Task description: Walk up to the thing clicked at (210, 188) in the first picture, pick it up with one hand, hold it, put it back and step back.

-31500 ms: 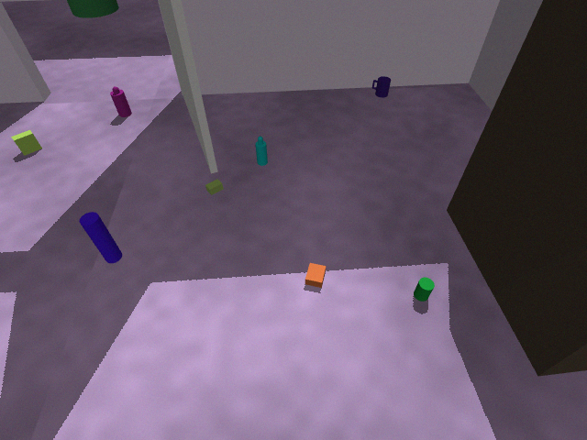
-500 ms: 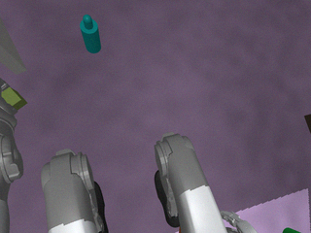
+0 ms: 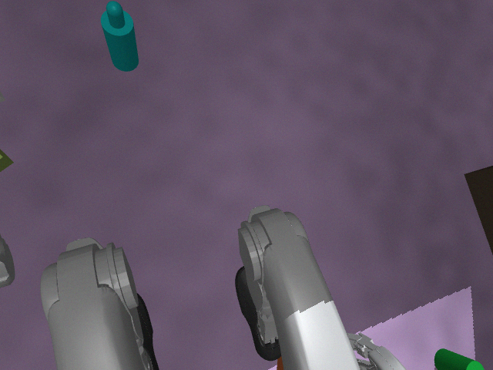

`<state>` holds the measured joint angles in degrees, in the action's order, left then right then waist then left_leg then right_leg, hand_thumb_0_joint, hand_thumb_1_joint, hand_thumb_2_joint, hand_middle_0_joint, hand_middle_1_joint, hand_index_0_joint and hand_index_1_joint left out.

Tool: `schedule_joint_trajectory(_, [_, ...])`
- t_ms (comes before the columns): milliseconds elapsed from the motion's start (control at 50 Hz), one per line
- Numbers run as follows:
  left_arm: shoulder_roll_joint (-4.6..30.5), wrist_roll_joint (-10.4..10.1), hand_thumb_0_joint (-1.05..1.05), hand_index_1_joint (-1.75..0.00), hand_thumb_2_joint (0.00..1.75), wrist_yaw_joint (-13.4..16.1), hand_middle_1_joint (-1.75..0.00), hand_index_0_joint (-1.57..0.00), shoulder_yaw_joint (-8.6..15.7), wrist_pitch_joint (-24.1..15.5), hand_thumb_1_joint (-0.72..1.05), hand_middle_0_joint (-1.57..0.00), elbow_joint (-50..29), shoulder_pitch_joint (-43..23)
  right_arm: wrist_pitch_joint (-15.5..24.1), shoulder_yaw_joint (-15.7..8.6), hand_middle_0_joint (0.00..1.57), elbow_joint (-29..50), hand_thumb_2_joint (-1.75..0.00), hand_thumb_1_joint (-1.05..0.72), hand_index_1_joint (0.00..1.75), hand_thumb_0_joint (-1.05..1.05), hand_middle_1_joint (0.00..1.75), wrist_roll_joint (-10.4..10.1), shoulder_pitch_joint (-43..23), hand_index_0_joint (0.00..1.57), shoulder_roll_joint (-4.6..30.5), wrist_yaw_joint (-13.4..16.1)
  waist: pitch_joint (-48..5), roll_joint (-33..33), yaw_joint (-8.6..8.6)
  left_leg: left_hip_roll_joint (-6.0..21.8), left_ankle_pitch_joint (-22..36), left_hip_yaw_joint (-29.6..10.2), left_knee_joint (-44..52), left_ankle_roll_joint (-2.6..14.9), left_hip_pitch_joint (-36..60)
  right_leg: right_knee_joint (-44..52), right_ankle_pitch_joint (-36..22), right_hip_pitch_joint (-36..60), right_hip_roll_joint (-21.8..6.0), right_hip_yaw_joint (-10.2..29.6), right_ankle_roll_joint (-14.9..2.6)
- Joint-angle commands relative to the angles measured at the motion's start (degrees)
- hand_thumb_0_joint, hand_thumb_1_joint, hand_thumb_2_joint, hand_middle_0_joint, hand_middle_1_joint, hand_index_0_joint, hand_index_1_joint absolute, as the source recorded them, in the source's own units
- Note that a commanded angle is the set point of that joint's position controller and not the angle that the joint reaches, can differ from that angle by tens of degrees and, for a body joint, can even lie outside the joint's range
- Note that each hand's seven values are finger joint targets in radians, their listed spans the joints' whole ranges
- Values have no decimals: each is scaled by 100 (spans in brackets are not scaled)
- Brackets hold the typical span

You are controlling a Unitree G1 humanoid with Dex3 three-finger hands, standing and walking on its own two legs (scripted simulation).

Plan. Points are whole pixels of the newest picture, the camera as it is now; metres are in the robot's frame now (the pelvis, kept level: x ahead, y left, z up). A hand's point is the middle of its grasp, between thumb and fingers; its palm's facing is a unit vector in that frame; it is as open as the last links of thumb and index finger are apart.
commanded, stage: lower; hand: left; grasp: from above
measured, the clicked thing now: out of the picture +0.46 +0.36 -0.21
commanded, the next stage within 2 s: rest in 0.18 s
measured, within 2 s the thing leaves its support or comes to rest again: rests again in 1.00 s
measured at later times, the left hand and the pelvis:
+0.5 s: hand out of the picture +0.46 +0.35 -0.22, palm faces -0.33 -0.30 -0.89, open 7.3 cm; pelvis +0.00 +0.00 -0.01, yaw -3 degrees
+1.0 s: hand (4, 166) +0.47 +0.34 -0.24, palm faces -0.32 -0.31 -0.90, open 7.3 cm; pelvis +0.00 +0.01 -0.01, yaw -6 degrees
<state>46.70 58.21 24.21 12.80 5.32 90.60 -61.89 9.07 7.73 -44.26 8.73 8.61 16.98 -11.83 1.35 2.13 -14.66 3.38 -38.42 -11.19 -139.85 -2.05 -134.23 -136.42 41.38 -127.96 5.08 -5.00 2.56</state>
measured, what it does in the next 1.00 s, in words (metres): stands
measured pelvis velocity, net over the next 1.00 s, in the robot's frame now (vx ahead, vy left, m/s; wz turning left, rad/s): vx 0.00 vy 0.01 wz -0.10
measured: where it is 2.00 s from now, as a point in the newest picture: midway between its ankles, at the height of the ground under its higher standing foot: (205, 343)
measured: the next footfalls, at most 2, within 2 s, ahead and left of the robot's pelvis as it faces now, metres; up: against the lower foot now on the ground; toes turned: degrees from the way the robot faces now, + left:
none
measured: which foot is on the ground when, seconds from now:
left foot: down 0.00-1.00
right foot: down 0.00-1.00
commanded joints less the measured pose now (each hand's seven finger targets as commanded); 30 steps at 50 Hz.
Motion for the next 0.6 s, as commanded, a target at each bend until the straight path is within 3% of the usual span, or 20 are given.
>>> schedule_joint_trajectory(0, [1602, 15, 0, -25, 20, 356, -27, -110, 34, -41, 65, -108, -565, -1759, 65, -350, 20, -16, -90, -90, 30, 0, 30, 59, 1277, 20, 1439, 15, -3705, -1845, -85, 39, 977, 673, 1132, 319, 2662, 1400, -1475, 1889, 156, -635, -375])
schedule_joint_trajectory(140, [1877, 84, 0, -28, 22, 570, -30, -112, 97, -112, 68, -110, -410, -1947, 197, -182, 20, 24, -90, -91, 30, 0, 30, 147, 1261, 20, 1569, -6, -3707, -2089, -225, 85, 966, 593, 1051, 299, 2818, 1298, -1505, 1880, 182, -738, -379])
schedule_joint_trajectory(180, [1942, 47, 0, -26, 22, 641, -29, -112, 151, -106, 67, -110, -384, -1862, 222, -157, 20, 4, -90, -91, 30, 0, 30, 145, 1210, 20, 1569, -18, -3683, -2096, -142, 95, 988, 594, 1039, 295, 2792, 1276, -1518, 1907, 187, -746, -381])
schedule_joint_trajectory(240, [2050, 45, 0, -29, 25, 706, -32, -112, 198, -85, 68, -110, -348, -1832, 249, -89, 20, 47, -90, -91, 30, 0, 30, 184, 1227, 20, 1593, -44, -3801, -2109, -224, 118, 1067, 569, 976, 303, 2779, 1280, -1654, 2116, 216, -761, -356])
schedule_joint_trajectory(260, [2095, 23, 0, -30, 24, 741, -33, -112, 230, -75, 68, -109, -364, -1806, 253, -97, 20, 53, -90, -91, 30, 0, 30, 162, 1166, 20, 1601, -45, -3718, -2164, -175, 120, 1011, 557, 985, 301, 2744, 1266, -1581, 1983, 204, -782, -368])
schedule_joint_trajectory(280, [2093, -16, 0, -24, 26, 762, -26, -112, 250, -67, 69, -110, -383, -1830, 262, -57, 20, 53, -90, -89, 30, 0, 30, 173, 1162, 20, 1589, -48, -3712, -2219, -204, 115, 1014, 542, 1018, 283, 2788, 1242, -1559, 1970, 198, -814, -381])
schedule_joint_trajectory(340, [2060, 10, 0, -24, 26, 710, -26, -112, 54, -57, 68, -110, -252, -1876, 301, -2, 20, 49, -90, -90, 30, 0, 30, 186, 1187, 20, 1611, -75, -3597, -2194, -347, 141, 1159, 499, 920, 303, 2756, 1233, -1741, 2045, 221, -807, -363])
schedule_joint_trajectory(360, [2098, -62, 0, -23, 25, 714, -25, -112, 122, -79, 68, -110, -204, -1789, 313, -4, 20, 63, -90, -89, 30, 0, 30, 163, 1166, 20, 1640, -73, -3579, -2098, -318, 148, 1133, 481, 920, 305, 2718, 1240, -1714, 2065, 231, -825, -360])
schedule_joint_trajectory(480, [2288, 3, 0, -22, 23, 764, -24, -115, 87, -207, 74, -113, -119, -1714, 393, 166, 20, 155, -89, -89, 30, 0, 30, 229, 1145, 20, 1728, -89, -3516, -2192, -448, 184, 1381, 429, 832, 297, 2846, 1235, -1974, 2334, 257, -874, -335])
schedule_joint_trajectory(580, [2467, 1, 0, -21, 23, 947, -23, -119, 103, -269, 78, -117, 111, -1761, 478, 302, 20, 198, -90, -90, 30, 0, 30, 281, 1059, 20, 1782, -111, -3286, -2272, -509, 203, 1112, 385, 849, 292, 2726, 1250, -1732, 2236, 277, -932, -349])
